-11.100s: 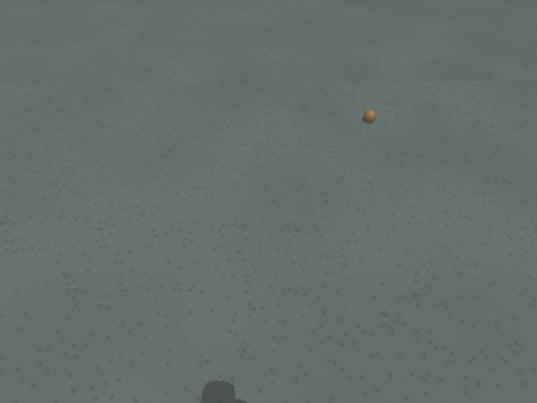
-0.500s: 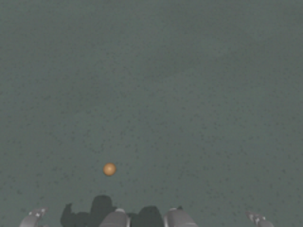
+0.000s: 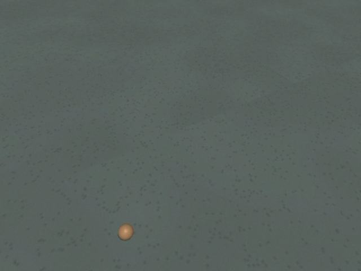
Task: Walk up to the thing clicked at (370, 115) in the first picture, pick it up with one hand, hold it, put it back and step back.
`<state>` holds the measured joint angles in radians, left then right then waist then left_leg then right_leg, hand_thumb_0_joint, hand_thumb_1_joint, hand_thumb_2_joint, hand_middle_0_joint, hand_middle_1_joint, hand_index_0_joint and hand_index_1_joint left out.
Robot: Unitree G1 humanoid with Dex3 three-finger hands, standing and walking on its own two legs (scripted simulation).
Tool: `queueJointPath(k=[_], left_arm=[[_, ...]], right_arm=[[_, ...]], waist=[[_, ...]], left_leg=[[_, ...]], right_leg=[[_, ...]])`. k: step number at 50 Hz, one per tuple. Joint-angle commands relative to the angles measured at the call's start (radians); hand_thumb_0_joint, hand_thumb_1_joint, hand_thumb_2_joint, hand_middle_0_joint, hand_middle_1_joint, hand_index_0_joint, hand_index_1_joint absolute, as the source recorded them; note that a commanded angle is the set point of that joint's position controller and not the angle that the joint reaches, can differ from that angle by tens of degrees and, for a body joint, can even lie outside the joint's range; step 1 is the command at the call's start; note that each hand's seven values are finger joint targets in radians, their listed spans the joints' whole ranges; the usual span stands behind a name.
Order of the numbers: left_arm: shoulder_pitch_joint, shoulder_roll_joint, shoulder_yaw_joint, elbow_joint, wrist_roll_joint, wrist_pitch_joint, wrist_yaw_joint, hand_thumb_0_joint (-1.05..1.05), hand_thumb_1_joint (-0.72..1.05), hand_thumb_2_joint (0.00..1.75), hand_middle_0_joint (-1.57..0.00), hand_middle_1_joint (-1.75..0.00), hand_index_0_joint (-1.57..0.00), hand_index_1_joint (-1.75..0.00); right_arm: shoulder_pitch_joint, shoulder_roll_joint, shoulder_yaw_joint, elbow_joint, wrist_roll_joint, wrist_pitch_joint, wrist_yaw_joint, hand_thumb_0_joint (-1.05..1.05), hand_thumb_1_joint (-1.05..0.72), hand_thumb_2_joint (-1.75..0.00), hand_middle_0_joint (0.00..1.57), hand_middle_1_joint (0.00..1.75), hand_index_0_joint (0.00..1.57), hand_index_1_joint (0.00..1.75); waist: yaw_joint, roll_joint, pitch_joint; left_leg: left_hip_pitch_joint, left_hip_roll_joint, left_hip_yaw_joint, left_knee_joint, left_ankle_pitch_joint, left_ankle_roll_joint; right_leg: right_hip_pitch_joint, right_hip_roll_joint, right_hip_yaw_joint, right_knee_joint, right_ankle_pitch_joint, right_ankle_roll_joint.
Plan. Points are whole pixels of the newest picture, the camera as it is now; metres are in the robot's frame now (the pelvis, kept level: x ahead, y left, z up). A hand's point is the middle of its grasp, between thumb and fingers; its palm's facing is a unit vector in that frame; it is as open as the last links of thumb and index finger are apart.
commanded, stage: walk up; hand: left
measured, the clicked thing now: (125, 231) +0.46 +0.28 -0.72
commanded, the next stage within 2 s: stand in 0.22 s
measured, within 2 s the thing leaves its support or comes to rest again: neither
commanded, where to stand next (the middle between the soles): +0.10 +0.03 m, yaw +1 degrees
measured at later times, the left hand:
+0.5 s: hand out of the picture +0.10 +0.26 -0.13, palm faces +0.00 -0.95 -0.32, open 7.4 cm
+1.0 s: hand out of the picture +0.07 +0.28 -0.14, palm faces -0.01 -0.94 -0.33, open 7.4 cm
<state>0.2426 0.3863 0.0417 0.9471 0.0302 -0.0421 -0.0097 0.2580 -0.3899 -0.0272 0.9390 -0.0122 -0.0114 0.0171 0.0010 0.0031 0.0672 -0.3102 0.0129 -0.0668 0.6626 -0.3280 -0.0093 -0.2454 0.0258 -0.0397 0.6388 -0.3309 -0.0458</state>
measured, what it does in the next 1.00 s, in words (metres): steps on the spot: left foot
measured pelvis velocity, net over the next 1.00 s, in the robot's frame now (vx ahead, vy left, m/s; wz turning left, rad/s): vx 0.00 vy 0.03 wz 0.00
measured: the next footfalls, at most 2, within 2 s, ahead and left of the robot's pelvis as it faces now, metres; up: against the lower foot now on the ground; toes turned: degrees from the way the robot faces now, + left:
left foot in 0.22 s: +0.07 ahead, +0.15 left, +0.00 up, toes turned -1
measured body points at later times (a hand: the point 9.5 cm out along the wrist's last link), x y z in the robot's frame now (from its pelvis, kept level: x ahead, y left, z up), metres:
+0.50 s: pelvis +0.01 +0.02 +0.02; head +0.02 +0.02 +0.47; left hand +0.10 +0.31 -0.11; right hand +0.12 -0.27 -0.11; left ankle +0.03 +0.15 -0.72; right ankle +0.00 -0.09 -0.72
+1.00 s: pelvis +0.00 +0.03 +0.03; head +0.02 +0.03 +0.47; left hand +0.07 +0.33 -0.11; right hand +0.09 -0.27 -0.11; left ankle +0.03 +0.15 -0.72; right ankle +0.00 -0.09 -0.72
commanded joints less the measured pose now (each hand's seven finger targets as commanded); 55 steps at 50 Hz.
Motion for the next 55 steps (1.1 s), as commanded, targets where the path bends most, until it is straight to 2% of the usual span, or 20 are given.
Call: queueJointPath(k=[1,3,5,7,9,10,11,12,13,14,16,17,20,24,30,36,39,43,49,55], left_arm=[[-0.048,0.265,0.061,-0.073,-0.009,-0.04,0.022,0.0,0.9,0.9,-0.2,-0.3,-0.2,-0.3],[-0.066,0.236,0.05,-0.066,-0.009,-0.039,0.026,0.0,0.9,0.9,-0.2,-0.3,-0.2,-0.3],[-0.081,0.238,0.049,-0.055,-0.013,-0.036,0.024,0.0,0.9,0.9,-0.2,-0.3,-0.2,-0.3],[-0.112,0.228,0.041,-0.053,-0.022,-0.025,0.023,0.0,0.9,0.9,-0.2,-0.3,-0.2,-0.3],[-0.129,0.213,0.033,-0.049,-0.033,-0.011,0.022,0.0,0.9,0.9,-0.2,-0.3,-0.2,-0.3],[-0.125,0.191,0.028,-0.051,-0.037,-0.008,0.021,0.0,0.9,0.9,-0.2,-0.3,-0.2,-0.3],[-0.09,0.165,0.016,-0.031,-0.044,-0.002,0.023,0.0,0.9,0.9,-0.2,-0.3,-0.2,-0.3],[-0.057,0.15,0.014,-0.005,-0.047,0.004,0.022,0.0,0.9,0.9,-0.2,-0.3,-0.2,-0.3],[-0.113,0.172,0.011,0.009,-0.04,0.006,0.021,0.0,0.9,0.9,-0.2,-0.3,-0.2,-0.3],[-0.165,0.189,0.017,0.014,-0.031,0.005,0.019,0.0,0.9,0.9,-0.2,-0.3,-0.2,-0.3],[-0.168,0.183,0.014,0.033,-0.03,0.003,0.016,0.0,0.9,0.9,-0.2,-0.3,-0.2,-0.3],[-0.158,0.181,0.009,0.045,-0.034,0.003,0.015,0.0,0.9,0.9,-0.2,-0.3,-0.2,-0.3],[-0.183,0.186,0.006,0.076,-0.031,0.0,0.012,0.0,0.9,0.9,-0.2,-0.3,-0.2,-0.3],[-0.19,0.177,0.003,0.112,-0.03,0.003,0.009,0.0,0.9,0.9,-0.2,-0.3,-0.2,-0.3],[-0.209,0.18,0.003,0.138,-0.026,-0.003,0.01,0.0,0.9,0.9,-0.2,-0.3,-0.2,-0.3],[-0.207,0.176,0.001,0.154,-0.026,-0.001,0.01,0.0,0.9,0.9,-0.2,-0.3,-0.2,-0.3],[-0.202,0.177,0.001,0.152,-0.024,-0.001,0.011,0.0,0.9,0.9,-0.2,-0.3,-0.2,-0.3],[-0.194,0.177,0.0,0.158,-0.024,0.0,0.012,0.0,0.9,0.9,-0.2,-0.3,-0.2,-0.3],[-0.181,0.177,0.0,0.163,-0.023,0.008,0.011,0.0,0.9,0.9,-0.2,-0.3,-0.2,-0.3],[-0.186,0.183,0.002,0.153,-0.023,0.007,0.011,0.0,0.9,0.9,-0.2,-0.3,-0.2,-0.3]], right_arm=[[-0.067,-0.181,-0.041,-0.062,0.018,-0.008,-0.022,0.0,-0.9,-0.9,0.2,0.3,0.2,0.3],[-0.06,-0.162,-0.035,-0.045,0.018,-0.012,-0.02,0.0,-0.9,-0.9,0.2,0.3,0.2,0.3],[-0.043,-0.163,-0.033,-0.024,0.012,-0.015,-0.017,0.0,-0.9,-0.9,0.2,0.3,0.2,0.3],[-0.041,-0.154,-0.03,-0.01,0.01,-0.019,-0.017,0.0,-0.9,-0.9,0.2,0.3,0.2,0.3],[-0.044,-0.16,-0.035,0.002,0.005,-0.026,-0.022,0.0,-0.9,-0.9,0.2,0.3,0.2,0.3],[-0.06,-0.189,-0.042,0.0,0.001,-0.031,-0.025,0.0,-0.9,-0.9,0.2,0.3,0.2,0.3],[-0.109,-0.206,-0.034,-0.006,-0.008,-0.036,-0.022,0.0,-0.9,-0.9,0.2,0.3,0.2,0.3],[-0.14,-0.231,-0.036,0.002,-0.004,-0.036,-0.021,0.0,-0.9,-0.9,0.2,0.3,0.2,0.3],[-0.163,-0.217,-0.034,0.017,0.003,-0.03,-0.02,0.0,-0.9,-0.9,0.2,0.3,0.2,0.3],[-0.154,-0.183,-0.023,0.031,0.01,-0.028,-0.02,0.0,-0.9,-0.9,0.2,0.3,0.2,0.3],[-0.148,-0.194,-0.018,0.055,0.006,-0.028,-0.025,0.0,-0.9,-0.9,0.2,0.3,0.2,0.3],[-0.169,-0.19,-0.016,0.067,0.008,-0.031,-0.024,0.0,-0.9,-0.9,0.2,0.3,0.2,0.3],[-0.189,-0.176,-0.009,0.083,0.009,-0.033,-0.022,0.0,-0.9,-0.9,0.2,0.3,0.2,0.3],[-0.231,-0.175,-0.009,0.105,0.009,-0.031,-0.023,0.0,-0.9,-0.9,0.2,0.3,0.2,0.3],[-0.245,-0.164,-0.008,0.131,0.009,-0.034,-0.022,0.0,-0.9,-0.9,0.2,0.3,0.2,0.3],[-0.259,-0.168,-0.011,0.144,0.006,-0.029,-0.02,0.0,-0.9,-0.9,0.2,0.3,0.2,0.3],[-0.255,-0.168,-0.011,0.147,0.006,-0.031,-0.02,0.0,-0.9,-0.9,0.2,0.3,0.2,0.3],[-0.251,-0.173,-0.01,0.153,0.007,-0.028,-0.019,0.0,-0.9,-0.9,0.2,0.3,0.2,0.3],[-0.246,-0.178,-0.01,0.155,0.004,-0.025,-0.019,0.0,-0.9,-0.9,0.2,0.3,0.2,0.3],[-0.222,-0.174,-0.007,0.159,0.003,-0.028,-0.02,0.0,-0.9,-0.9,0.2,0.3,0.2,0.3]], waist=[[0.013,-0.018,0.025],[0.012,-0.104,-0.004],[0.009,-0.137,-0.048],[-0.005,-0.144,-0.071],[-0.014,-0.128,-0.081],[-0.004,-0.075,-0.112],[0.022,-0.058,-0.132],[0.045,-0.016,-0.128],[0.021,-0.004,-0.107],[-0.006,-0.023,-0.085],[-0.005,0.029,-0.105],[0.005,0.034,-0.096],[-0.002,0.016,-0.105],[0.004,0.025,-0.077],[-0.003,0.014,-0.109],[-0.001,0.007,-0.085],[0.001,0.011,-0.106],[0.001,0.002,-0.101],[0.005,0.018,-0.072],[-0.001,0.005,-0.097]], left_leg=[[-0.124,-0.011,-0.067,0.116,-0.188,0.017],[-0.114,0.002,-0.049,0.056,-0.121,0.025],[-0.034,0.004,-0.002,0.014,-0.063,0.026],[0.06,-0.007,0.037,-0.087,0.033,0.028],[0.163,0.014,0.009,-0.214,0.295,0.034],[0.203,0.069,-0.051,-0.198,0.47,0.052],[0.258,0.146,-0.127,-0.243,0.487,0.067],[0.198,0.168,-0.148,-0.221,0.414,0.089],[0.131,0.132,-0.108,-0.238,0.308,0.06],[0.134,0.1,-0.073,-0.256,0.295,0.035],[0.16,0.112,-0.066,-0.27,0.381,0.032],[0.173,0.108,-0.068,-0.283,0.387,0.027],[0.19,0.12,-0.066,-0.302,0.389,0.033],[0.184,0.118,-0.067,-0.348,0.291,0.027],[0.217,0.121,-0.055,-0.354,0.339,0.028],[0.194,0.115,-0.054,-0.379,0.246,0.026],[0.204,0.121,-0.056,-0.377,0.296,0.026],[0.204,0.122,-0.059,-0.377,0.281,0.031],[0.16,0.117,-0.07,-0.412,0.154,0.027],[0.17,0.119,-0.069,-0.405,0.233,0.028]], right_leg=[[0.044,-0.374,0.427,-0.343,0.15,-0.159],[0.119,-0.319,0.325,-0.325,0.296,-0.11],[0.129,-0.286,0.24,-0.268,0.491,-0.092],[0.095,-0.248,0.164,-0.208,0.574,-0.075],[0.05,-0.209,0.127,-0.165,0.527,-0.032],[0.036,-0.171,0.1,-0.152,0.446,-0.001],[0.01,-0.117,0.1,-0.183,0.282,0.02],[0.063,-0.103,0.1,-0.241,0.183,0.027],[0.122,-0.125,0.114,-0.279,0.159,0.022],[0.121,-0.137,0.129,-0.282,0.191,0.014],[0.158,-0.138,0.118,-0.264,0.28,0.016],[0.147,-0.141,0.118,-0.283,0.287,0.017],[0.164,-0.143,0.116,-0.309,0.286,0.024],[0.141,-0.143,0.12,-0.354,0.206,0.027],[0.16,-0.153,0.125,-0.377,0.266,0.03],[0.146,-0.156,0.128,-0.404,0.183,0.031],[0.155,-0.155,0.119,-0.391,0.22,0.031],[0.152,-0.156,0.12,-0.396,0.209,0.035],[0.134,-0.152,0.117,-0.391,0.127,0.032],[0.151,-0.155,0.116,-0.377,0.176,0.028]])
